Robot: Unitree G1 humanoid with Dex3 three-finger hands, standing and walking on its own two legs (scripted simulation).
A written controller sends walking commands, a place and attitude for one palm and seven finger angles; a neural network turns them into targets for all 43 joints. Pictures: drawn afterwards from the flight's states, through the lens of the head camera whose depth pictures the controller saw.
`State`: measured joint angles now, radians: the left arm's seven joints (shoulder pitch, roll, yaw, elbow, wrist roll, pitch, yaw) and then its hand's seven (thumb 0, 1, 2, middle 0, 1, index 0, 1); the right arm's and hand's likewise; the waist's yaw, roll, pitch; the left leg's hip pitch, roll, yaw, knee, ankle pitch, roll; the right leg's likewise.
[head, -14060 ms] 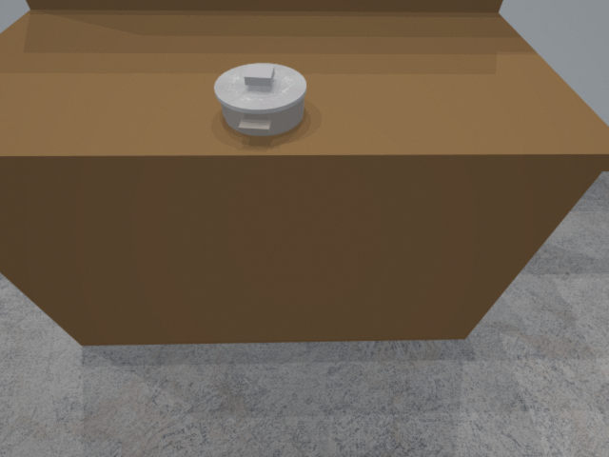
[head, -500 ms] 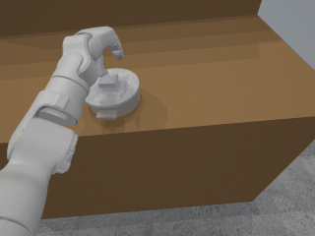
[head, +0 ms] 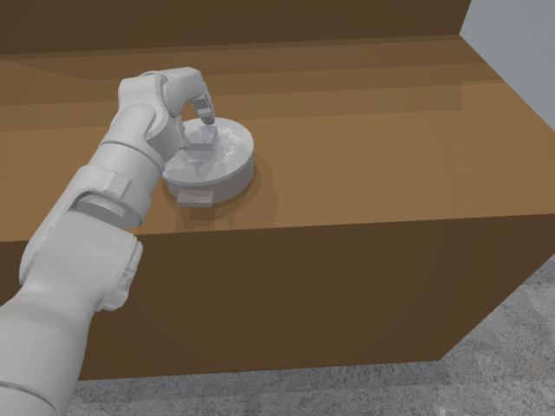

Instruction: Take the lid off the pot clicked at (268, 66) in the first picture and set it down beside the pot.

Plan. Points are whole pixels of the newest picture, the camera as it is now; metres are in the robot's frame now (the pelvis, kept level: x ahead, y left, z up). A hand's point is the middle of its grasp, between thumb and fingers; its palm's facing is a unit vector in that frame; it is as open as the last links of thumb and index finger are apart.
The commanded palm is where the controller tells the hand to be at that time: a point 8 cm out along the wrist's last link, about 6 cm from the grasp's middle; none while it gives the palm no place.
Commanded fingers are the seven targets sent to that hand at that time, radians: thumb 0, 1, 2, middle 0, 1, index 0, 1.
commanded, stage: lower the open fingers around the knob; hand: left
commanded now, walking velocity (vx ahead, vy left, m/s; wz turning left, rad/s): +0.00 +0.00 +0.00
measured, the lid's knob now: (200, 137) +0.50 +0.13 +0.15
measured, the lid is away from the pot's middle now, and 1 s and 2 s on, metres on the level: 0.00 0.01 0.01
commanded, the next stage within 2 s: close the fingers and squeeze the knob in 0.72 s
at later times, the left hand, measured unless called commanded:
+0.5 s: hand (199, 128) +0.48 +0.12 +0.18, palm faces -0.39 -0.10 -0.91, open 10.0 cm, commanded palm +0.47 +0.13 +0.23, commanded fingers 0.00 -0.37 1.64 -0.86 -0.08 -0.86 -0.08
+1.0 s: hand (188, 135) +0.47 +0.13 +0.18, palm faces -0.39 -0.12 -0.91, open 10.1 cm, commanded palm +0.47 +0.14 +0.23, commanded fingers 0.00 -0.01 0.95 -0.49 -0.89 -0.49 -0.89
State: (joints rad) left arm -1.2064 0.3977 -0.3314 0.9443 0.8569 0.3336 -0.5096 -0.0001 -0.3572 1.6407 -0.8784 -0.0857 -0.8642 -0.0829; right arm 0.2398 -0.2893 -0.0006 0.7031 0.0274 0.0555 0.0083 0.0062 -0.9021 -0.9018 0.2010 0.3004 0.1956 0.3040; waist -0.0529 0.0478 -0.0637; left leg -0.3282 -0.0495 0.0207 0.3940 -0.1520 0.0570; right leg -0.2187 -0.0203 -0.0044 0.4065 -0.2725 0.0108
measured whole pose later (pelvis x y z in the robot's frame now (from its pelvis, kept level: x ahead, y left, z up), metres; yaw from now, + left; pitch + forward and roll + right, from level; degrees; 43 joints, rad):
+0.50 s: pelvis +0.01 +0.00 +0.00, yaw -1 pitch +6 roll +0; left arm -1.23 0.38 -0.29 1.07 0.86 0.29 -0.48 0.00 -0.36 1.64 -0.90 -0.10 -0.87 -0.08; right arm 0.33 -0.28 0.00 0.75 0.02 0.07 0.01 0.01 -0.90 -0.90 0.20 0.30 0.20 0.30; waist -0.08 0.07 -0.08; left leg -0.34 -0.05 0.04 0.40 -0.17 0.06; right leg -0.24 -0.02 0.02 0.41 -0.28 0.01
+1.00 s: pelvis +0.01 +0.00 +0.00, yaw -1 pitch +6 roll +0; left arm -1.17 0.41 -0.31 0.97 0.86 0.31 -0.51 0.00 -0.17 1.23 -0.63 -0.50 -0.64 -0.51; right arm 0.25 -0.29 0.00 0.69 0.03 0.10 0.00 0.01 -0.90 -0.90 0.20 0.30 0.20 0.30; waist -0.07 0.05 -0.08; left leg -0.34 -0.04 0.03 0.42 -0.18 0.05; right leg -0.23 -0.01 0.00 0.42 -0.29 0.01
